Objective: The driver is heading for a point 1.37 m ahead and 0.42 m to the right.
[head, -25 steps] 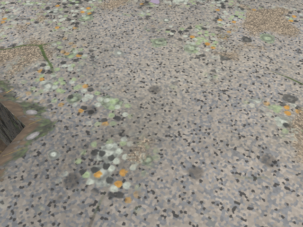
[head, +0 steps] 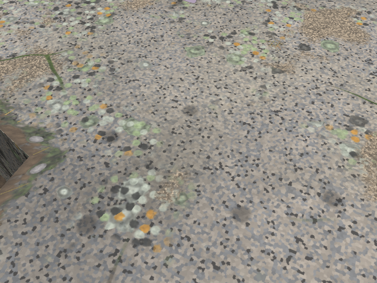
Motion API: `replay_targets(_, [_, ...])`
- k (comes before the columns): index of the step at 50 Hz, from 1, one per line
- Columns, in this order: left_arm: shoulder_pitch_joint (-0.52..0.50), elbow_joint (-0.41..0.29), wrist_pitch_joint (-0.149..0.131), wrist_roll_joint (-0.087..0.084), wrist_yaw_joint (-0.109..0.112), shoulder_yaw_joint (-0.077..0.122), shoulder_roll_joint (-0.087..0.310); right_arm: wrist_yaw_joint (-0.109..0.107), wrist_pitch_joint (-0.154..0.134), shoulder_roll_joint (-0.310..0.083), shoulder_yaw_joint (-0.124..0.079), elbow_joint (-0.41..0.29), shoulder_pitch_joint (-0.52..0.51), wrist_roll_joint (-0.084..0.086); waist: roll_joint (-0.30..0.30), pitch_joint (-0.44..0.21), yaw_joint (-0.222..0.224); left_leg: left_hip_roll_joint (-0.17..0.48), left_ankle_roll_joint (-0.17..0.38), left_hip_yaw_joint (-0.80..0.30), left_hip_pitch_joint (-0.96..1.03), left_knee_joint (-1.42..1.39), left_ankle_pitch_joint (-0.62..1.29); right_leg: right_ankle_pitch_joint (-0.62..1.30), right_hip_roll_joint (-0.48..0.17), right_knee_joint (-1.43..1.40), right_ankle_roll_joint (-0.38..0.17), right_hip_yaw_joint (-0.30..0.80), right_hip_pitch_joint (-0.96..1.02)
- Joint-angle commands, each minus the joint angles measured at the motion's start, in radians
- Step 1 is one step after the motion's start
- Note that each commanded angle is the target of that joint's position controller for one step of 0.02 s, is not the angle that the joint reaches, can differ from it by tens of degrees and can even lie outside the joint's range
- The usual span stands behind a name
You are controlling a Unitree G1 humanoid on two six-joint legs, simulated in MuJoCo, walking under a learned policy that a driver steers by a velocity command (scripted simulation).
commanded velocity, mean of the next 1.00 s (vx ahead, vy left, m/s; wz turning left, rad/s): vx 0.01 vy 0.00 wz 0.00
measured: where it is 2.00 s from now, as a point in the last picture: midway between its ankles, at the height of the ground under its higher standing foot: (192, 276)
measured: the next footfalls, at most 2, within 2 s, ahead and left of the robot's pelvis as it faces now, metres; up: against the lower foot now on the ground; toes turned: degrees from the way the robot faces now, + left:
right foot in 1.60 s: +0.44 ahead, -0.11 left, +0.00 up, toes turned -3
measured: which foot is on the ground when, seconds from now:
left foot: down 0.00-1.00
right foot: down 0.00-1.00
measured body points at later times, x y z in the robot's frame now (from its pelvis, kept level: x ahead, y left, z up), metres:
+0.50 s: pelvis +0.00 +0.00 +0.00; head +0.01 +0.00 +0.45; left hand +0.01 +0.24 -0.16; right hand +0.02 -0.25 -0.16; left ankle +0.01 +0.13 -0.74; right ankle -0.01 -0.13 -0.74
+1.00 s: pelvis +0.01 +0.00 +0.00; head +0.01 +0.00 +0.45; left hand -0.01 +0.24 -0.16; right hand +0.01 -0.24 -0.16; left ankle +0.01 +0.12 -0.74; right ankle -0.01 -0.12 -0.74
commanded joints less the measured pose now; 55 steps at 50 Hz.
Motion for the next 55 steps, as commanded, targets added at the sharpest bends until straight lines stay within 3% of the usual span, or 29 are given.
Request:
replay_targets(1, [0.033,-0.020,-0.007,0.000,0.004,0.016,0.103,-0.003,-0.007,-0.105,-0.015,-0.015,0.016,0.000,0.002,-0.007,-0.001,0.020,0.021,-0.015,0.020,-0.072,0.136,0.105,-0.017,-0.089,-0.014,0.015,-0.049])
replay_targets(19, [0.106,0.001,-0.008,-0.003,0.008,0.010,0.073,-0.005,-0.007,-0.082,0.000,0.029,0.057,0.003,0.001,0.006,-0.004,0.016,0.021,-0.007,0.003,-0.072,0.125,0.106,-0.011,-0.085,-0.016,0.012,-0.058])
replay_targets(45, [0.172,0.006,-0.009,-0.006,0.011,0.012,0.039,-0.009,-0.009,-0.055,0.008,0.040,0.118,0.005,0.000,0.022,-0.005,0.013,0.019,-0.001,-0.011,-0.065,0.117,0.108,-0.008,-0.078,-0.019,0.013,-0.068])
replay_targets(46, [0.192,0.017,-0.008,-0.006,0.012,0.010,0.028,-0.009,-0.008,-0.043,0.010,0.050,0.138,0.004,-0.002,-0.003,-0.005,0.002,0.021,0.012,0.000,-0.066,0.022,0.011,0.002,-0.082,-0.022,0.003,-0.057])
replay_targets(48, [0.193,0.012,-0.004,-0.018,0.018,0.022,0.057,-0.013,-0.007,-0.060,0.001,0.048,0.144,0.016,-0.015,0.041,-0.005,-0.031,0.044,0.037,-0.066,-0.026,-0.312,-0.325,0.014,-0.070,-0.056,0.009,-0.109])
replay_targets(50, [0.196,-0.005,-0.016,-0.024,0.018,0.028,0.070,-0.011,-0.024,-0.056,0.000,0.026,0.125,0.018,-0.031,0.123,0.003,-0.015,0.071,0.014,-0.166,0.000,-0.439,-0.500,-0.035,-0.098,-0.100,0.085,-0.172])
replay_targets(52, [0.252,-0.001,-0.039,-0.032,0.010,0.040,0.093,0.002,-0.056,-0.029,0.003,0.005,0.101,0.020,-0.083,0.130,0.027,-0.012,0.072,0.023,-0.244,0.091,-0.345,-0.525,-0.122,-0.149,-0.156,0.219,-0.112])
replay_targets(54, [0.289,0.003,-0.053,-0.036,0.002,0.060,0.142,0.020,-0.085,0.006,0.009,-0.019,0.079,0.026,-0.187,0.114,0.031,-0.021,0.072,0.072,-0.283,0.258,-0.201,-0.573,-0.269,-0.261,-0.236,0.436,-0.066])
replay_targets(55, [0.262,-0.012,-0.057,-0.035,0.000,0.060,0.139,0.027,-0.096,0.000,0.008,-0.026,0.074,0.029,-0.176,0.129,0.018,-0.001,0.090,0.054,-0.257,0.281,-0.195,-0.547,-0.298,-0.284,-0.250,0.475,-0.113])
